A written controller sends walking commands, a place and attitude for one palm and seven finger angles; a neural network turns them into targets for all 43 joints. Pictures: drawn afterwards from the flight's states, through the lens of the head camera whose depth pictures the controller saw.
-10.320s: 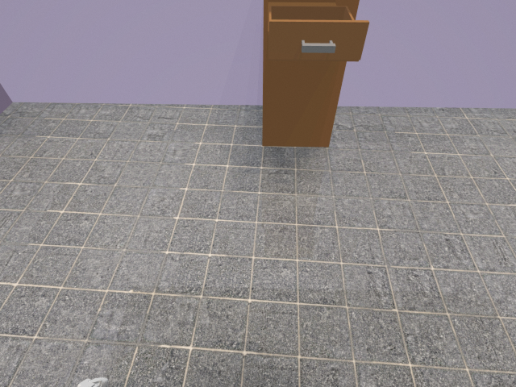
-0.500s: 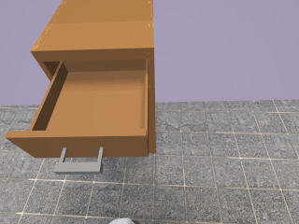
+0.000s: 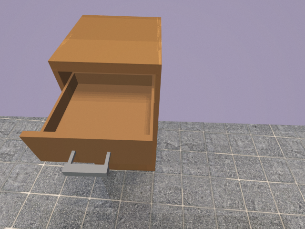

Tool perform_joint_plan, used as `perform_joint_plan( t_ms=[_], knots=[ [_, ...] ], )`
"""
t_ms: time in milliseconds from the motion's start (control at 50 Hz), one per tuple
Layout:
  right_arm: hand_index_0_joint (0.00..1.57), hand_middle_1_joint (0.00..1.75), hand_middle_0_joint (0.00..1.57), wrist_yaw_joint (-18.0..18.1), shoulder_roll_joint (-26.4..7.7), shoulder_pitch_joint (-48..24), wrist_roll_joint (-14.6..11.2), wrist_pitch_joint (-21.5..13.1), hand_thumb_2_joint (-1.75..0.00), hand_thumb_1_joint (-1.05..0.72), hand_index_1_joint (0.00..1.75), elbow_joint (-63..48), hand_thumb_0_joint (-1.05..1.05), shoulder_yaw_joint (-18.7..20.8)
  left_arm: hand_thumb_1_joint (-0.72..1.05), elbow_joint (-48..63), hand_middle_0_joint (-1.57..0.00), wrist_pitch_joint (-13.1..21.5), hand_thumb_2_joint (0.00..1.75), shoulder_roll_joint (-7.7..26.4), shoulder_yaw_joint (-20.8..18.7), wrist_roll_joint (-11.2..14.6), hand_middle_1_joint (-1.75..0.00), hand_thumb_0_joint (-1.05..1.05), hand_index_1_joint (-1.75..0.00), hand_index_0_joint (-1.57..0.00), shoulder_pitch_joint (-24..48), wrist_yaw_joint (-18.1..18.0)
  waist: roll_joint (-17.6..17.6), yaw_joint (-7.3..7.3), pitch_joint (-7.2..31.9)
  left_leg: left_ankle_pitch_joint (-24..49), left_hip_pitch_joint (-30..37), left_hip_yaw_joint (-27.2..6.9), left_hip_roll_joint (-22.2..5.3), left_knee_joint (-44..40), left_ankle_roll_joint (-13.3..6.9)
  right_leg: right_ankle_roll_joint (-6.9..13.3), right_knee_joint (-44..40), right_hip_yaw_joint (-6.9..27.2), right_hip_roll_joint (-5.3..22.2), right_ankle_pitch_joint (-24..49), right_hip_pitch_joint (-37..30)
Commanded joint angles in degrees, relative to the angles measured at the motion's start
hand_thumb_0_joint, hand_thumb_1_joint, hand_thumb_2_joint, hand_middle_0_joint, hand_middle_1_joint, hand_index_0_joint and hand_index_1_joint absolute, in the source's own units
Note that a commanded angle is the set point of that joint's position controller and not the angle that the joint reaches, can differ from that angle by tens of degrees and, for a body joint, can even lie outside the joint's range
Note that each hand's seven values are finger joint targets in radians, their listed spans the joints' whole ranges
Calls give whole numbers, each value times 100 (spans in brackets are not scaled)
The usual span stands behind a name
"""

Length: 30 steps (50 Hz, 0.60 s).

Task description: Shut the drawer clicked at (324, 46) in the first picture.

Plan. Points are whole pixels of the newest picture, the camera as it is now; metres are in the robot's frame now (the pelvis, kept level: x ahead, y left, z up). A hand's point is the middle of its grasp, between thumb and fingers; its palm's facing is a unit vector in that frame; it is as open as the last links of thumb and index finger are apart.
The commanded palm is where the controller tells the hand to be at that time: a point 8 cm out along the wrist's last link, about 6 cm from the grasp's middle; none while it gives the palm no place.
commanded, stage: come to a stop and stand still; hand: left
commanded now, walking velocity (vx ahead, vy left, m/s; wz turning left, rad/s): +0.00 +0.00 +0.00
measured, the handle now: (88, 162) +0.29 +0.21 -0.02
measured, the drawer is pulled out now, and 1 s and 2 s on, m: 0.30 0.30 0.30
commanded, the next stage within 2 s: look again from close up in 0.30 s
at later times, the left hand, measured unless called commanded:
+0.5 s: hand out of the picture -0.02 +0.18 -0.18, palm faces +0.00 -0.99 -0.17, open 7.4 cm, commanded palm none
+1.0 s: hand out of the picture +0.02 +0.19 -0.17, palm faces +0.01 -0.98 -0.22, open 7.3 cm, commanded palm none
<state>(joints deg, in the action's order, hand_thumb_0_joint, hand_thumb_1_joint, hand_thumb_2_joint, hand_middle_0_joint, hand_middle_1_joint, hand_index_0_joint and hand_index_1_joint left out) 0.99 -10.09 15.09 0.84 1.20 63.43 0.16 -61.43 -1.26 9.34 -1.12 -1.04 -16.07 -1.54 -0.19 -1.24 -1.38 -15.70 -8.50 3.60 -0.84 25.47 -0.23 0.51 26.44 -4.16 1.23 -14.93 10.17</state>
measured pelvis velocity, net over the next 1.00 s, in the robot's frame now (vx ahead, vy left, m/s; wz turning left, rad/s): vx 0.02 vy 0.01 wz -0.01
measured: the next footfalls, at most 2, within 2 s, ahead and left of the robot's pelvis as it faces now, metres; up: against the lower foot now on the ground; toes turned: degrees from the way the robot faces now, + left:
none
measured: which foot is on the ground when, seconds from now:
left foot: down 0.00-1.00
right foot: down 0.00-1.00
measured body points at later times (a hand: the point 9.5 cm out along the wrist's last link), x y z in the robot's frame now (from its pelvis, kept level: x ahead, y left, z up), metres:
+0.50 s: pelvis +0.00 +0.02 +0.00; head +0.02 +0.02 +0.45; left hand -0.02 +0.23 -0.16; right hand -0.02 -0.18 -0.16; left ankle -0.02 +0.11 -0.74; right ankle -0.01 -0.11 -0.74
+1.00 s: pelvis +0.02 +0.01 +0.00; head +0.03 +0.00 +0.45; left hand +0.03 +0.24 -0.15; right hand +0.01 -0.21 -0.17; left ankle -0.02 +0.11 -0.74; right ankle -0.01 -0.11 -0.74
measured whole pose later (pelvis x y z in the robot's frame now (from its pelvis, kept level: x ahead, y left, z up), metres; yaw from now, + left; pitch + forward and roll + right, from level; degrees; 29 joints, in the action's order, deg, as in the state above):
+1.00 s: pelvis +0.02 +0.01 +0.00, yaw +0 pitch -1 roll +1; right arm 1.2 -9.5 16.9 0.6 -1.6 63.0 -1.8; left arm -62.0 0.2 8.5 0.9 -0.6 -16.0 -2.3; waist 1.2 -0.1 -1.8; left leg -17.3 -7.8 4.5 0.5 25.9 -1.3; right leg -0.5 28.5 -3.2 2.6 -17.2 10.5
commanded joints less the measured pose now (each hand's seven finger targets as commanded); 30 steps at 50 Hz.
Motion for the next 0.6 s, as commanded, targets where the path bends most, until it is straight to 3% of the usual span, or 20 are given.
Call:
perform_joint_plan(
  t_ms=[0,60,180,360,380,400,420,440,460,480,500,580],
  knots=[
    [20,30,20,71,-457,237,2,-114,-90,-90,30,-101,0,38,90,61,-20,131,90,450,-68,25,-30,0,-30,-20,-212,-34,296,42,-364,400,-376,-652,-613,-885,-170,52,-609,495,457,411,49],
    [20,30,20,80,-428,326,-11,-133,-90,-90,30,-47,0,32,90,-37,-20,138,90,426,-47,21,-30,0,-30,-20,-301,-34,245,44,-352,238,-403,-657,-590,-985,-175,37,-651,463,451,403,-9],
    [20,30,20,103,-333,536,-16,-197,-90,-90,30,55,0,10,90,-173,-20,175,90,280,-4,27,-30,0,-30,-20,-468,-54,23,77,-316,576,-273,-620,-581,-978,-176,23,-609,471,489,657,31],
    [20,30,20,137,-202,752,-34,-251,-90,-90,30,171,0,8,90,-277,-20,202,90,173,10,29,-30,0,-30,-20,-669,-84,45,106,-245,1097,-126,-522,-575,-846,-186,25,-518,513,479,930,30],
    [20,30,20,29,-455,115,-89,-355,-90,-90,30,-333,0,4,90,-378,-20,350,90,431,101,-36,-30,0,-30,-20,-838,-295,-412,-82,-607,1462,-839,-367,-652,334,-31,43,-465,681,758,2186,204],
    [20,30,20,17,-212,465,-33,-281,-90,-90,30,-433,0,16,90,-150,-20,381,90,533,68,19,-30,0,-30,-20,-643,-245,-200,214,-242,26,-617,-451,-328,-9,-38,183,-469,866,848,647,250],
    [20,30,20,11,-181,558,0,-308,-90,-90,30,-338,0,-1,90,-79,-20,374,90,431,97,16,-30,0,-30,-20,-469,-182,232,216,-452,48,-697,-527,-356,-279,-103,233,-348,747,679,-87,493],
    [20,30,20,7,-209,712,9,-331,-90,-90,30,-346,0,-16,90,-55,-20,362,90,383,117,10,-30,0,-30,-20,-535,-154,373,208,-292,94,-762,-606,-429,-269,-153,232,-248,618,523,-212,428],
    [20,30,20,8,-222,759,14,-358,-90,-90,30,-360,0,-6,90,-25,-20,342,90,414,102,24,-30,0,-30,-20,-583,-126,780,182,88,300,-631,-624,-498,-318,-223,235,-90,550,461,28,227],
    [20,30,20,24,-250,705,-5,-370,-90,-90,30,-377,0,-15,90,-17,-20,337,90,395,106,27,-30,0,-30,-20,-598,-112,716,145,216,500,-566,-669,-516,-309,-269,215,-9,499,420,217,81],
    [20,30,20,37,-268,689,-16,-373,-90,-90,30,-383,0,-10,90,-20,-20,333,90,357,123,32,-30,0,-30,-20,-572,-107,410,142,183,663,-554,-677,-524,-269,-294,202,10,477,413,348,66],
    [20,30,20,63,-350,765,-24,-366,-90,-90,30,-381,0,-18,90,-1,-20,283,90,269,143,32,-30,0,-30,-20,-493,-100,-49,155,-276,906,-637,-676,-549,-322,-311,180,6,481,403,446,205]
  ],
)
